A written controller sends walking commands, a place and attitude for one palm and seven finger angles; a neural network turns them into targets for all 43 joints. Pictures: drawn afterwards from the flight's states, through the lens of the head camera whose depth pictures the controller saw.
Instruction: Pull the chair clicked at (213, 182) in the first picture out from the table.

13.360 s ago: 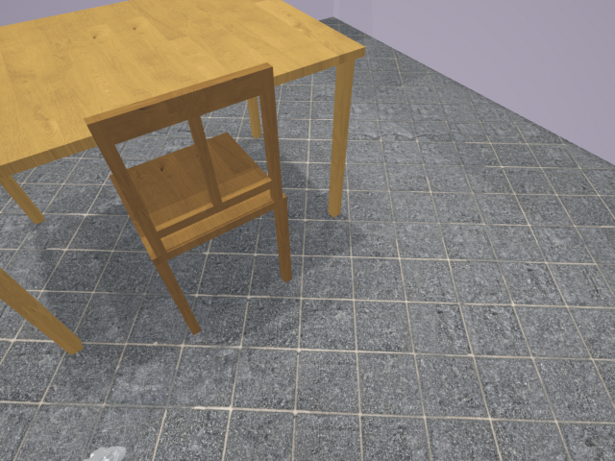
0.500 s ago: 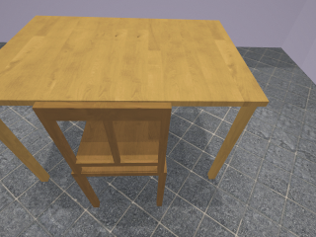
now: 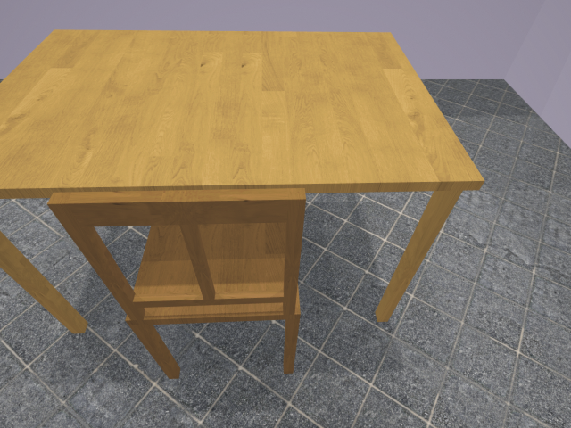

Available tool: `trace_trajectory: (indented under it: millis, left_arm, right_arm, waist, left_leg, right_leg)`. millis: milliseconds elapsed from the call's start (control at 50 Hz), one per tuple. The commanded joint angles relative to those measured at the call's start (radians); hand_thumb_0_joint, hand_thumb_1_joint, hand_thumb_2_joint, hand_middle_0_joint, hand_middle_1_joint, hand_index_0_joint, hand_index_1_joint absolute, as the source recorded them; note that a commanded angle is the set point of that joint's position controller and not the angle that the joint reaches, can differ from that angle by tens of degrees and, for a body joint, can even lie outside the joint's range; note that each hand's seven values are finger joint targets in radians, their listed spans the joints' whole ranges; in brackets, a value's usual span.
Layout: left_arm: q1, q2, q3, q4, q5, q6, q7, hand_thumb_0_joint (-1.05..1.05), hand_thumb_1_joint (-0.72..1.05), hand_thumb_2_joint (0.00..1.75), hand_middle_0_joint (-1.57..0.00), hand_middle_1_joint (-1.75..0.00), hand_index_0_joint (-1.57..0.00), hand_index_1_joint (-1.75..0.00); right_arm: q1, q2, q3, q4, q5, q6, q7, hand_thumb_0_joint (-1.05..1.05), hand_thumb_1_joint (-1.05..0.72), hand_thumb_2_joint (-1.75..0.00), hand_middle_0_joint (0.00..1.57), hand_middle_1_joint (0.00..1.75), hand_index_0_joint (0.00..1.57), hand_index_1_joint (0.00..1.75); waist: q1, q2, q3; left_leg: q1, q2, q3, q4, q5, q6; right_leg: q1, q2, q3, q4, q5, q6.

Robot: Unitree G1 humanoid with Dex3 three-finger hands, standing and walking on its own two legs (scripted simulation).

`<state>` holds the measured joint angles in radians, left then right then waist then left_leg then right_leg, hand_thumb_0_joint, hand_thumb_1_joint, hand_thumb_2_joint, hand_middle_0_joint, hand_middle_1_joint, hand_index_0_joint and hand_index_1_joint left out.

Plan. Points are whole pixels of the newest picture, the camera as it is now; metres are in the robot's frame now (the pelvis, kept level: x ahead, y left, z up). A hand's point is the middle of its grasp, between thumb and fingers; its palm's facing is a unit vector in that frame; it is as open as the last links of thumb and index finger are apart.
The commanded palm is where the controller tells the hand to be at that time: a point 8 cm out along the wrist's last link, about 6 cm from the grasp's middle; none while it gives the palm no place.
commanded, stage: look again from close up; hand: left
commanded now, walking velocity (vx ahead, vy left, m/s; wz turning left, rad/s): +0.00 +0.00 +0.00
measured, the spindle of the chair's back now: (200, 262) +0.42 +0.19 -0.10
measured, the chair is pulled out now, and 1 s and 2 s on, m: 0.00 0.00 0.00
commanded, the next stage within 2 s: raise the hand toward the chair's back in 0.20 s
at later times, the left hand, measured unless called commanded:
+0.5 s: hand (161, 386) +0.18 +0.18 -0.03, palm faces +0.29 -0.94 -0.17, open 7.6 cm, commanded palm +0.10 +0.21 -0.06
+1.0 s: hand (186, 425) +0.14 +0.14 -0.05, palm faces +0.05 -1.00 -0.07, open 11.7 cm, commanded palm +0.10 +0.20 -0.05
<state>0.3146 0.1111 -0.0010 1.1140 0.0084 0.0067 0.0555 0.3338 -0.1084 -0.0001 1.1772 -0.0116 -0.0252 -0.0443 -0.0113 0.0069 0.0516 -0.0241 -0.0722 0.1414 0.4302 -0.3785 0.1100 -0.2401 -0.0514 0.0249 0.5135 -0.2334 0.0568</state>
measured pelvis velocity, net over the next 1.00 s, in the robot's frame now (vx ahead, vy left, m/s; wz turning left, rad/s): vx -0.06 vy -0.09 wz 0.16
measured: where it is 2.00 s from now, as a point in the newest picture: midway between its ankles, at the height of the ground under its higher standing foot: outside the picture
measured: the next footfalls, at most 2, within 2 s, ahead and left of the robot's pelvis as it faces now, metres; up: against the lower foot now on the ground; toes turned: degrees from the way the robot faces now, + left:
none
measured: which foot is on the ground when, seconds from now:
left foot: down 0.00-1.00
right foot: down 0.00-1.00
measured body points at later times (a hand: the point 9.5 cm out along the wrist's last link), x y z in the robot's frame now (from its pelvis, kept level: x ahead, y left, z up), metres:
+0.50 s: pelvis -0.01 -0.03 -0.01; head +0.00 -0.03 +0.44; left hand +0.16 +0.23 -0.02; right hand +0.07 -0.27 -0.13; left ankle -0.08 +0.03 -0.73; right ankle +0.02 -0.13 -0.73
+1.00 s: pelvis -0.06 -0.09 -0.10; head +0.02 -0.08 +0.34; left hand +0.13 +0.19 -0.04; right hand +0.18 -0.26 -0.18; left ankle -0.08 +0.03 -0.73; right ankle +0.02 -0.13 -0.73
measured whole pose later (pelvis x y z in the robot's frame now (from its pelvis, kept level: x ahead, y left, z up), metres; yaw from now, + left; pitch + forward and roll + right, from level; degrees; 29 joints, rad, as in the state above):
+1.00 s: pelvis -0.06 -0.09 -0.10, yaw +9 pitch +17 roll -1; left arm 0.26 0.28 0.20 0.10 -0.31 -0.44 -0.41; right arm 0.16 -0.20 0.05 0.55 0.04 -0.25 0.00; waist 0.02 0.01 -0.13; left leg -0.93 -0.02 -0.06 1.25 -0.61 -0.01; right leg -1.02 0.01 -0.18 1.17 -0.45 -0.11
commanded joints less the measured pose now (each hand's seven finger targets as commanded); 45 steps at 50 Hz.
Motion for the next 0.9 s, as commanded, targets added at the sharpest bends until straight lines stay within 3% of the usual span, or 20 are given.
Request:
trace_trajectory:
  millis: [0, 260, 280, 300, 320, 340, 360, 380, 400, 420, 460, 500, 560, 580, 620, 680, 740, 760, 820, 880]
  left_arm:
    - [0.075, 0.062, 0.017, -0.02, -0.004, -0.011, 0.003, 0.0, 0.9, 0.9, -0.2, -0.3, -0.2, -0.3]
    - [0.077, 0.061, 0.015, -0.017, -0.005, -0.012, 0.001, 0.0, 0.9, 0.9, -0.2, -0.3, -0.2, -0.3]
    - [0.108, 0.13, 0.012, 0.025, 0.009, -0.033, 0.034, 0.0, 0.9, 0.9, -0.2, -0.3, -0.2, -0.3]
    - [-0.651, 0.335, 0.083, -1.555, -0.161, -0.215, 0.028, 0.0, 0.88, 0.89, -0.2, -0.3, -0.2, -0.3]
    - [-0.522, 0.396, 0.149, -1.503, -0.114, -0.182, 0.091, 0.0, 0.85, 0.88, -0.2, -0.29, -0.2, -0.29]
    - [-0.1, 0.098, -0.045, -1.215, -0.089, -0.031, 0.108, 0.0, 0.83, 0.87, -0.19, -0.29, -0.19, -0.29]
    - [0.021, -0.039, -0.109, -1.046, -0.131, 0.04, 0.106, 0.0, 0.81, 0.86, -0.19, -0.29, -0.19, -0.29]
    - [-0.022, 0.024, -0.055, -1.142, -0.148, 0.002, 0.09, 0.0, 0.78, 0.85, -0.19, -0.28, -0.19, -0.28]
    - [-0.039, 0.076, -0.017, -1.168, -0.141, -0.042, 0.073, 0.0, 0.76, 0.84, -0.19, -0.28, -0.19, -0.28]
    - [0.016, 0.06, -0.001, -1.137, -0.148, -0.087, 0.053, 0.0, 0.74, 0.83, -0.18, -0.27, -0.18, -0.27]
    - [0.193, 0.029, 0.036, -1.018, -0.182, -0.211, -0.034, 0.0, 0.69, 0.81, -0.18, -0.27, -0.18, -0.27]
    - [0.333, 0.019, 0.098, -0.977, -0.23, -0.387, -0.171, 0.0, 0.64, 0.79, -0.17, -0.26, -0.17, -0.26]
    - [0.334, 0.159, 0.235, -0.993, -0.255, -0.598, -0.341, 0.0, 0.57, 0.76, -0.17, -0.25, -0.17, -0.25]
    - [0.339, 0.191, 0.259, -0.987, -0.241, -0.587, -0.35, 0.0, 0.55, 0.75, -0.16, -0.25, -0.16, -0.25]
    - [0.219, 0.212, 0.265, -1.03, -0.241, -0.526, -0.34, 0.0, 0.5, 0.73, -0.16, -0.24, -0.16, -0.24]
    - [-0.003, 0.247, 0.295, -1.234, -0.274, -0.535, -0.285, 0.0, 0.43, 0.7, -0.15, -0.23, -0.15, -0.23]
    - [-0.098, 0.283, 0.297, -1.466, -0.281, -0.642, -0.263, 0.0, 0.36, 0.67, -0.15, -0.22, -0.15, -0.22]
    - [-0.066, 0.246, 0.246, -1.462, -0.282, -0.66, -0.278, 0.0, 0.34, 0.66, -0.14, -0.21, -0.14, -0.21]
    - [-0.158, 0.24, 0.169, -1.362, -0.29, -0.662, -0.371, 0.0, 0.27, 0.63, -0.14, -0.2, -0.14, -0.2]
    - [-0.123, 0.285, 0.219, -1.192, -0.32, -0.569, -0.455, 0.0, 0.2, 0.6, -0.13, -0.19, -0.13, -0.19]
  right_arm:
    - [0.111, -0.092, -0.011, -0.001, 0.002, -0.004, -0.013, 0.0, -0.9, -0.9, 0.2, 0.3, 0.2, 0.3]
    - [0.108, -0.084, -0.009, 0.003, 0.001, -0.004, -0.012, 0.0, -0.9, -0.9, 0.2, 0.3, 0.2, 0.3]
    - [0.038, -0.169, -0.015, -0.096, 0.021, -0.016, -0.003, 0.0, -0.9, -0.9, 0.2, 0.3, 0.2, 0.3]
    - [0.05, -0.334, -0.034, -0.469, 0.063, -0.183, -0.027, 0.0, -0.9, -0.9, 0.2, 0.3, 0.2, 0.3]
    - [-0.044, -0.251, -0.022, -0.376, 0.047, -0.277, -0.046, 0.0, -0.9, -0.9, 0.2, 0.3, 0.2, 0.3]
    - [-0.04, -0.199, -0.024, -0.403, 0.053, -0.339, -0.038, 0.0, -0.9, -0.9, 0.2, 0.3, 0.2, 0.3]
    - [-0.019, -0.184, -0.028, -0.35, 0.062, -0.353, -0.029, 0.0, -0.9, -0.9, 0.2, 0.3, 0.2, 0.3]
    - [-0.024, -0.236, -0.052, -0.397, 0.049, -0.36, -0.014, 0.0, -0.9, -0.9, 0.2, 0.3, 0.2, 0.3]
    - [-0.035, -0.258, -0.065, -0.433, 0.031, -0.368, -0.003, 0.0, -0.9, -0.9, 0.2, 0.3, 0.2, 0.3]
    - [-0.05, -0.263, -0.068, -0.486, 0.016, -0.374, 0.011, 0.0, -0.9, -0.9, 0.2, 0.3, 0.2, 0.3]
    - [-0.082, -0.273, -0.071, -0.557, 0.013, -0.36, 0.045, 0.0, -0.9, -0.9, 0.2, 0.3, 0.2, 0.3]
    - [-0.126, -0.273, -0.093, -0.622, 0.02, -0.324, 0.066, 0.0, -0.9, -0.9, 0.2, 0.3, 0.2, 0.3]
    - [-0.214, -0.28, -0.107, -0.756, 0.026, -0.289, 0.096, 0.0, -0.9, -0.9, 0.2, 0.3, 0.2, 0.3]
    - [-0.246, -0.277, -0.103, -0.798, 0.032, -0.268, 0.092, 0.0, -0.9, -0.9, 0.2, 0.3, 0.2, 0.3]
    - [-0.259, -0.279, -0.094, -0.852, 0.042, -0.226, 0.08, 0.0, -0.9, -0.9, 0.2, 0.3, 0.2, 0.3]
    - [-0.215, -0.255, -0.089, -0.887, 0.043, -0.219, 0.057, 0.0, -0.9, -0.9, 0.2, 0.3, 0.2, 0.3]
    - [-0.141, -0.244, -0.087, -0.866, 0.029, -0.241, 0.048, 0.0, -0.9, -0.9, 0.2, 0.3, 0.2, 0.3]
    - [-0.135, -0.239, -0.079, -0.849, 0.029, -0.25, 0.047, 0.0, -0.9, -0.9, 0.2, 0.3, 0.2, 0.3]
    - [-0.133, -0.263, -0.052, -0.793, 0.031, -0.273, 0.038, 0.0, -0.9, -0.9, 0.2, 0.3, 0.2, 0.3]
    - [-0.142, -0.272, -0.048, -0.772, 0.056, -0.287, 0.021, 0.0, -0.9, -0.9, 0.2, 0.3, 0.2, 0.3]
  waist:
    - [0.001, 0.013, 0.061]
    - [0.001, 0.013, 0.069]
    - [0.015, -0.121, 0.03]
    - [-0.085, 0.13, -0.45]
    - [-0.044, 0.342, -0.37]
    - [-0.031, 0.329, -0.197]
    - [-0.028, 0.146, -0.086]
    - [-0.019, 0.057, -0.089]
    - [-0.05, -0.011, -0.11]
    - [-0.051, -0.095, -0.115]
    - [-0.017, -0.185, -0.113]
    - [0.031, -0.365, -0.216]
    - [0.067, -0.116, -0.274]
    - [0.084, -0.079, -0.256]
    - [0.078, -0.076, -0.273]
    - [0.046, 0.018, -0.364]
    - [0.002, 0.086, -0.535]
    - [-0.016, 0.124, -0.519]
    - [-0.094, 0.068, -0.419]
    - [-0.073, -0.013, -0.391]
  left_leg:
    - [-0.075, 0.197, -0.157, -0.094, 0.557, -0.071]
    - [-0.083, 0.193, -0.152, -0.102, 0.486, -0.065]
    - [-0.172, 0.243, -0.153, 0.072, 0.95, -0.1]
    - [0.093, 0.176, -0.289, -0.056, 1.067, -0.185]
    - [0.124, 0.201, -0.19, -0.095, 0.993, -0.217]
    - [-0.039, 0.194, -0.191, -0.155, 0.962, -0.245]
    - [-0.078, 0.158, -0.191, -0.092, 0.908, -0.223]
    - [-0.122, 0.159, -0.204, -0.008, 0.847, -0.194]
    - [-0.16, 0.143, -0.215, 0.075, 0.739, -0.177]
    - [-0.236, 0.127, -0.218, 0.133, 0.627, -0.165]
    - [-0.453, 0.084, -0.203, 0.275, 0.423, -0.164]
    - [-0.645, 0.061, -0.164, 0.38, 0.354, -0.158]
    - [-0.798, 0.008, -0.099, 0.48, 0.096, -0.148]
    - [-0.85, -0.002, -0.087, 0.49, 0.045, -0.133]
    - [-0.906, -0.007, -0.097, 0.518, -0.005, -0.119]
    - [-0.938, 0.007, -0.107, 0.594, -0.042, -0.1]
    - [-0.867, 0.04, -0.139, 0.66, 0.058, -0.088]
    - [-0.849, 0.046, -0.143, 0.67, 0.082, -0.087]
    - [-0.931, 0.061, -0.163, 0.729, 0.041, -0.076]
    - [-1.024, 0.061, -0.159, 0.725, -0.052, -0.074]
  right_leg:
    - [0.004, -0.028, 0.02, -0.011, 0.204, -0.068]
    - [0.004, -0.028, 0.031, -0.029, 0.205, -0.069]
    - [0.061, -0.047, -0.033, -0.001, 0.442, -0.062]
    - [0.011, 0.052, -0.05, 0.147, 0.232, -0.047]
    - [-0.086, 0.048, -0.048, 0.255, -0.061, -0.062]
    - [-0.175, 0.064, -0.104, 0.3, -0.185, -0.08]
    - [-0.216, 0.049, -0.104, 0.273, -0.135, -0.062]
    - [-0.219, 0.033, -0.097, 0.199, -0.086, -0.061]
    - [-0.237, 0.043, -0.102, 0.147, -0.047, -0.067]
    - [-0.231, 0.043, -0.11, 0.113, -0.025, -0.077]
    - [-0.27, 0.036, -0.109, 0.148, 0.059, -0.093]
    - [-0.263, 0.043, -0.102, 0.288, 0.161, -0.089]
    - [-0.266, 0.01, 0.012, 0.357, 0.009, -0.105]
    - [-0.284, 0.015, 0.025, 0.36, -0.076, -0.11]
    - [-0.344, 0.024, 0.033, 0.383, -0.175, -0.112]
    - [-0.386, 0.021, 0.095, 0.389, -0.268, -0.098]
    - [-0.331, 0.022, 0.13, 0.422, -0.091, -0.081]
    - [-0.343, 0.021, 0.126, 0.425, -0.042, -0.082]
    - [-0.407, 0.02, 0.136, 0.415, -0.094, -0.069]
    - [-0.378, 0.002, 0.162, 0.344, -0.287, -0.055]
